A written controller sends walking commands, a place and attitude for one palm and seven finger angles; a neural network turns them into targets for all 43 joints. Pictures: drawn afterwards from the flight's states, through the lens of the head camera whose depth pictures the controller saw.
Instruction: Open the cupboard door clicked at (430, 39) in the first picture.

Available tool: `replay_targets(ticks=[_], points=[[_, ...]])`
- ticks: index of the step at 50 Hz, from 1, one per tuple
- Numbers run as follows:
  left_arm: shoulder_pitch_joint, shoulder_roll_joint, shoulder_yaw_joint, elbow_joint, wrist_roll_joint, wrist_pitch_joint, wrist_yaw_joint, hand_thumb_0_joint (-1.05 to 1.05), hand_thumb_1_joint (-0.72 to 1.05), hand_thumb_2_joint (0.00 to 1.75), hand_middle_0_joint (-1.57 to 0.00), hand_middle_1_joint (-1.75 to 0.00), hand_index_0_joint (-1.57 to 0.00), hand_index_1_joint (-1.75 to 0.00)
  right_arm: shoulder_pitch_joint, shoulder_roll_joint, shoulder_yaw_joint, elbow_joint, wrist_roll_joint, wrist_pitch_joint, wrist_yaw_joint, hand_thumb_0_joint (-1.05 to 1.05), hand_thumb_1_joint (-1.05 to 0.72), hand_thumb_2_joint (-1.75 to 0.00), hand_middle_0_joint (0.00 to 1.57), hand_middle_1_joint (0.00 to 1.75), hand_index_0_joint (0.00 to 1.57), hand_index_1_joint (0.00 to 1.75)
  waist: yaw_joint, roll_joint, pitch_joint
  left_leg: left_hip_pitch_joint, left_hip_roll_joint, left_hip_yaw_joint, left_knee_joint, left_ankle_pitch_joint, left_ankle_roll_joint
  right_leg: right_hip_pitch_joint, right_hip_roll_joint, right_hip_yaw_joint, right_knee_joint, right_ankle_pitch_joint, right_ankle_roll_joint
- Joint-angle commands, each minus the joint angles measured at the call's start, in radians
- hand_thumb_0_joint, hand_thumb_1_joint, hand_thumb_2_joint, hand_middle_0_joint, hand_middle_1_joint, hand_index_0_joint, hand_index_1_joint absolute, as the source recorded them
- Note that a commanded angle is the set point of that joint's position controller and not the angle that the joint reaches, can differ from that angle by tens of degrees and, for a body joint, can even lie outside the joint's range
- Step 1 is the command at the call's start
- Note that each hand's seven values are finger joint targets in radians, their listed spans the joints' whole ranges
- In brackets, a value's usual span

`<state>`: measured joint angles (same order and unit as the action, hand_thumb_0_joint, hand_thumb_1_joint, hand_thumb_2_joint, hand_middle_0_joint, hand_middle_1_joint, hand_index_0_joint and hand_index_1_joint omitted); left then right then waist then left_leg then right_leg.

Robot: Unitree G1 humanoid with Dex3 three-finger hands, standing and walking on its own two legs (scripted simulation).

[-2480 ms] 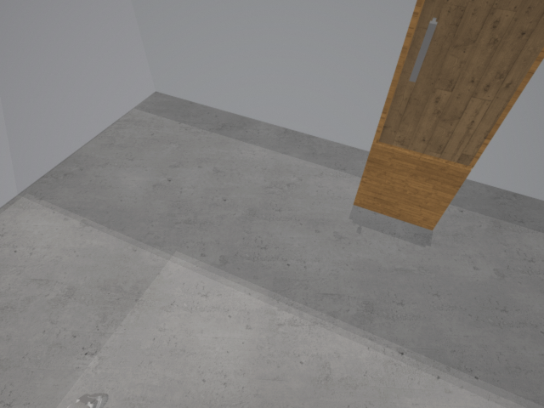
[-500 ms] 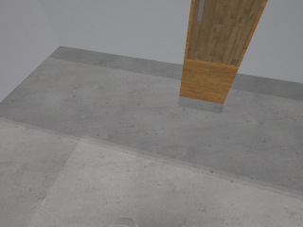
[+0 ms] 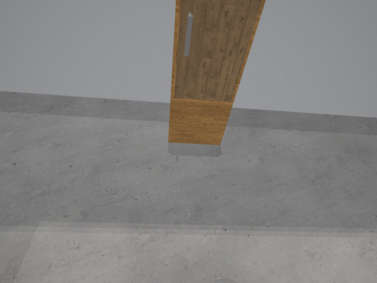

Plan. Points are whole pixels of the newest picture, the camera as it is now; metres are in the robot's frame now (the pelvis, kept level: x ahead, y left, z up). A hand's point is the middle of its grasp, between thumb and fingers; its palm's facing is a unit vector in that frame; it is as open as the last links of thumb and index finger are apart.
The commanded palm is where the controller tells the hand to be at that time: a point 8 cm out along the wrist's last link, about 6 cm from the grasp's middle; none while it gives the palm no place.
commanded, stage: walk to a spot facing it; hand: left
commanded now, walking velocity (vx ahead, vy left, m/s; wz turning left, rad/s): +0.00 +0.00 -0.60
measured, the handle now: (188, 34) +1.11 +0.09 +0.03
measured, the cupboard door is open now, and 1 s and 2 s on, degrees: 0 0 0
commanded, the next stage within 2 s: none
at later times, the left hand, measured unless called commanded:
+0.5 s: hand (148, 226) +0.30 +0.12 -0.18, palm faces -0.32 -0.92 -0.20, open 7.4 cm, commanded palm none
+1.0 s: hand (141, 188) +0.42 +0.17 -0.18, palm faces -0.50 -0.84 -0.19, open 7.4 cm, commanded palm none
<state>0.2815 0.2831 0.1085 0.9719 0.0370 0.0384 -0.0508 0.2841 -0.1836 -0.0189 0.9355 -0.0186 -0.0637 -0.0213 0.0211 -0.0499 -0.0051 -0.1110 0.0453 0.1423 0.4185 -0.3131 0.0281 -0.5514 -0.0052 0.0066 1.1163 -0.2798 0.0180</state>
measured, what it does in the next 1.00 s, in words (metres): walks ahead, turning right: right foot, then left foot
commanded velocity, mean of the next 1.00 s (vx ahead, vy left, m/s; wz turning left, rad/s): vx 0.09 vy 0.00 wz -0.60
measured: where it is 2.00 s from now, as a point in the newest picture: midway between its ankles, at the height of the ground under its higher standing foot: (184, 269)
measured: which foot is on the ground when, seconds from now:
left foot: down 0.00-0.32, up 0.34-0.74, down 0.76-1.00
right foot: up 0.00-0.30, down 0.32-0.76, up 0.78-1.00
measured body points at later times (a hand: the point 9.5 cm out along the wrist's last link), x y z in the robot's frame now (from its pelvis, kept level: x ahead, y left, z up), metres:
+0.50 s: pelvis +0.13 -0.02 -0.02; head +0.19 -0.03 +0.43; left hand +0.31 +0.17 -0.16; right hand +0.07 -0.26 -0.17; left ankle +0.14 +0.13 -0.65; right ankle +0.17 -0.10 -0.74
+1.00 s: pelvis +0.27 +0.01 +0.00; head +0.31 +0.02 +0.45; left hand +0.44 +0.21 -0.16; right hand +0.20 -0.23 -0.13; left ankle +0.28 +0.12 -0.74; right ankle +0.20 -0.12 -0.66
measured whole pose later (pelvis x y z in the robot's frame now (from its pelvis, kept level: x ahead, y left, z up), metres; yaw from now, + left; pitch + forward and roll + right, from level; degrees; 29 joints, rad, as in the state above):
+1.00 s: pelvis +0.27 +0.01 +0.00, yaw -36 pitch +0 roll -2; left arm 0.26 0.26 0.11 0.95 0.03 0.07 -0.04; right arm 0.21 -0.17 -0.02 0.92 -0.02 -0.02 -0.02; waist 0.03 -0.03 0.07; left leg -0.13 0.11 0.23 0.47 -0.33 0.00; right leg -0.55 -0.05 -0.05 1.11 -0.36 0.06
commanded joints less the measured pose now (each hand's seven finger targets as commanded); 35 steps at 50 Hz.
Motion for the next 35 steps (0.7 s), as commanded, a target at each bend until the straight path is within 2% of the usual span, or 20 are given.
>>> replay_targets(ticks=[1, 3, 6, 8, 10, 11, 13, 14, 15, 16, 17, 18, 19, 20, 21, 23, 26, 30, 33, 35], points=[[-0.060, -0.021, -0.016, -0.088, -0.001, -0.018, 0.000, 0.00, 0.90, 0.90, -0.20, -0.30, -0.20, -0.30, 0.120, -0.121, -0.021, 0.010, 0.004, -0.021, -0.022, 0.00, -0.90, -0.90, 0.20, 0.30, 0.20, 0.30, -0.016, 0.183, 0.107, 0.063, 0.224, -0.071, -0.144, 0.617, -0.024, -0.186, -0.031, -0.022, 0.105, 0.073, 0.016], [-0.102, -0.034, -0.021, -0.104, -0.003, -0.009, 0.001, 0.00, 0.90, 0.90, -0.20, -0.30, -0.20, -0.30, 0.144, -0.119, -0.019, 0.030, 0.002, -0.018, -0.026, 0.00, -0.90, -0.90, 0.20, 0.30, 0.20, 0.30, -0.018, 0.191, 0.112, 0.093, 0.224, -0.028, -0.117, 0.738, -0.022, -0.197, -0.028, -0.054, 0.056, 0.092, 0.018], [-0.208, -0.038, -0.030, -0.131, -0.006, -0.006, -0.001, 0.00, 0.90, 0.90, -0.20, -0.30, -0.20, -0.30, 0.180, -0.116, -0.024, 0.055, -0.002, -0.008, -0.029, 0.00, -0.90, -0.90, 0.20, 0.30, 0.20, 0.30, -0.050, 0.192, 0.134, 0.124, 0.232, 0.003, -0.101, 0.776, 0.024, -0.177, -0.033, -0.107, -0.107, 0.100, 0.016], [-0.267, -0.047, -0.035, -0.147, -0.008, -0.007, -0.001, 0.00, 0.90, 0.90, -0.20, -0.30, -0.20, -0.30, 0.197, -0.117, -0.028, 0.070, -0.006, 0.001, -0.030, 0.00, -0.90, -0.90, 0.20, 0.30, 0.20, 0.30, -0.065, 0.188, 0.146, 0.133, 0.235, 0.038, -0.080, 0.809, 0.045, -0.131, -0.023, -0.140, -0.229, 0.081, 0.004], [-0.277, -0.043, -0.035, -0.152, -0.008, -0.010, 0.003, 0.00, 0.90, 0.90, -0.20, -0.30, -0.20, -0.30, 0.201, -0.134, -0.037, 0.078, -0.006, 0.011, -0.029, 0.00, -0.90, -0.90, 0.20, 0.30, 0.20, 0.30, -0.061, 0.192, 0.125, 0.162, 0.251, 0.060, -0.029, 0.920, 0.060, -0.069, 0.002, -0.165, -0.313, 0.048, -0.019], [-0.269, -0.029, -0.034, -0.151, -0.007, -0.011, 0.007, 0.00, 0.90, 0.90, -0.20, -0.30, -0.20, -0.30, 0.206, -0.141, -0.043, 0.083, -0.003, 0.014, -0.027, 0.00, -0.90, -0.90, 0.20, 0.30, 0.20, 0.30, -0.055, 0.197, 0.100, 0.169, 0.261, 0.060, 0.019, 0.996, 0.058, -0.023, 0.013, -0.166, -0.335, 0.033, -0.032], [-0.183, -0.003, -0.025, -0.137, -0.005, -0.022, 0.012, 0.00, 0.90, 0.90, -0.20, -0.30, -0.20, -0.30, 0.178, -0.166, -0.054, 0.070, 0.002, 0.017, -0.024, 0.00, -0.90, -0.90, 0.20, 0.30, 0.20, 0.30, -0.005, 0.213, 0.032, 0.164, 0.267, 0.095, 0.165, 1.103, 0.044, 0.120, 0.042, -0.179, -0.417, 0.025, -0.058], [-0.087, 0.030, -0.016, -0.116, -0.002, -0.036, 0.018, 0.00, 0.90, 0.90, -0.20, -0.30, -0.20, -0.30, 0.161, -0.179, -0.056, 0.056, 0.007, 0.019, -0.021, 0.00, -0.90, -0.90, 0.20, 0.30, 0.20, 0.30, 0.042, 0.197, -0.035, 0.091, 0.267, 0.095, 0.330, 1.049, 0.021, 0.306, 0.044, -0.164, -0.506, 0.056, -0.074], [0.049, 0.099, 0.001, -0.078, 0.001, -0.051, 0.027, 0.00, 0.90, 0.90, -0.20, -0.30, -0.20, -0.30, 0.146, -0.172, -0.053, 0.036, 0.022, 0.023, -0.010, 0.00, -0.90, -0.90, 0.20, 0.30, 0.20, 0.30, 0.109, 0.107, -0.142, -0.121, 0.244, 0.105, 0.614, 0.750, -0.029, 0.621, -0.080, -0.041, -0.614, 0.281, -0.128], [0.151, 0.211, 0.016, -0.060, -0.012, -0.067, 0.044, 0.00, 0.90, 0.90, -0.20, -0.30, -0.20, -0.30, 0.175, -0.096, -0.039, -0.001, 0.035, 0.019, -0.004, 0.00, -0.90, -0.90, 0.20, 0.30, 0.20, 0.30, 0.109, -0.132, -0.298, -0.463, 0.038, 0.081, 0.994, -0.276, -0.100, 0.889, -0.422, 0.471, -0.609, 0.797, -0.293], [0.150, 0.224, 0.018, -0.056, -0.039, -0.056, 0.058, 0.00, 0.90, 0.90, -0.20, -0.30, -0.20, -0.30, 0.076, -0.111, -0.044, -0.035, 0.022, 0.014, -0.019, 0.00, -0.90, -0.90, 0.20, 0.30, 0.20, 0.30, 0.120, -0.048, -0.272, -0.522, 0.043, -0.085, 1.053, -0.321, -0.081, 0.839, -0.430, 0.420, -0.627, 0.994, -0.352], [0.092, 0.210, 0.015, -0.077, -0.039, -0.053, 0.061, 0.00, 0.90, 0.90, -0.20, -0.30, -0.20, -0.30, 0.065, -0.104, -0.042, -0.049, 0.018, 0.016, -0.015, 0.00, -0.90, -0.90, 0.20, 0.30, 0.20, 0.30, 0.085, -0.100, -0.266, -0.545, 0.076, -0.141, 1.067, -0.246, -0.083, 0.782, -0.392, 0.427, -0.659, 0.776, -0.331], [0.016, 0.167, 0.005, -0.101, -0.039, -0.051, 0.066, 0.00, 0.90, 0.90, -0.20, -0.30, -0.20, -0.30, 0.030, -0.127, -0.048, -0.047, 0.008, 0.026, -0.011, 0.00, -0.90, -0.90, 0.20, 0.30, 0.20, 0.30, 0.058, -0.051, -0.170, -0.534, 0.109, -0.146, 1.027, -0.178, -0.089, 0.630, -0.358, 0.408, -0.722, 0.538, -0.307], [-0.056, 0.132, -0.005, -0.113, -0.037, -0.053, 0.069, 0.00, 0.90, 0.90, -0.20, -0.30, -0.20, -0.30, 0.018, -0.117, -0.048, -0.034, 0.000, 0.044, -0.006, 0.00, -0.90, -0.90, 0.20, 0.30, 0.20, 0.30, 0.009, 0.040, -0.088, -0.493, 0.129, -0.144, 0.968, -0.113, -0.095, 0.466, -0.309, 0.326, -0.771, 0.383, -0.266], [-0.099, 0.115, -0.008, -0.119, -0.028, -0.057, 0.071, 0.00, 0.90, 0.90, -0.20, -0.30, -0.20, -0.30, 0.039, -0.103, -0.046, -0.020, -0.006, 0.058, -0.001, 0.00, -0.90, -0.90, 0.20, 0.30, 0.20, 0.30, -0.024, 0.068, -0.057, -0.440, 0.130, -0.130, 0.909, -0.088, -0.098, 0.356, -0.270, 0.273, -0.795, 0.301, -0.241], [-0.126, 0.104, -0.013, -0.117, -0.017, -0.064, 0.063, 0.00, 0.90, 0.90, -0.20, -0.30, -0.20, -0.30, 0.072, -0.089, -0.046, -0.007, -0.011, 0.073, 0.004, 0.00, -0.90, -0.90, 0.20, 0.30, 0.20, 0.30, -0.057, 0.022, -0.023, -0.387, 0.124, -0.110, 0.818, -0.051, -0.108, 0.211, -0.213, 0.214, -0.830, 0.186, -0.213], [-0.111, 0.106, -0.011, -0.105, -0.011, -0.069, 0.051, 0.00, 0.90, 0.90, -0.20, -0.30, -0.20, -0.30, 0.035, -0.090, -0.051, -0.033, -0.011, 0.070, 0.015, 0.00, -0.90, -0.90, 0.20, 0.30, 0.20, 0.30, -0.055, -0.046, -0.007, -0.383, 0.110, -0.105, 0.695, 0.007, -0.112, 0.158, -0.166, 0.236, -0.870, -0.028, -0.201], [-0.042, 0.118, -0.001, -0.096, -0.011, -0.066, 0.037, 0.00, 0.90, 0.90, -0.20, -0.30, -0.20, -0.30, -0.097, -0.095, -0.048, -0.087, -0.009, 0.052, 0.023, 0.00, -0.90, -0.90, 0.20, 0.30, 0.20, 0.30, -0.001, -0.090, -0.011, -0.371, 0.056, -0.087, 0.464, -0.022, -0.111, 0.223, -0.141, 0.298, -0.851, -0.097, -0.199], [-0.021, 0.127, 0.006, -0.104, -0.013, -0.058, 0.037, 0.00, 0.90, 0.90, -0.20, -0.30, -0.20, -0.30, -0.145, -0.097, -0.045, -0.115, 0.001, 0.036, 0.018, 0.00, -0.90, -0.90, 0.20, 0.30, 0.20, 0.30, 0.019, -0.117, -0.023, -0.292, 0.003, -0.079, 0.307, -0.079, -0.100, 0.265, -0.147, 0.356, -0.803, 0.013, -0.201], [-0.035, 0.128, 0.010, -0.111, -0.018, -0.050, 0.041, 0.00, 0.90, 0.90, -0.20, -0.30, -0.20, -0.30, -0.111, -0.107, -0.046, -0.108, 0.006, 0.030, 0.006, 0.00, -0.90, -0.90, 0.20, 0.30, 0.20, 0.30, -0.006, -0.119, -0.042, -0.169, -0.024, -0.069, 0.157, -0.034, -0.096, 0.264, -0.130, 0.361, -0.732, 0.136, -0.172]])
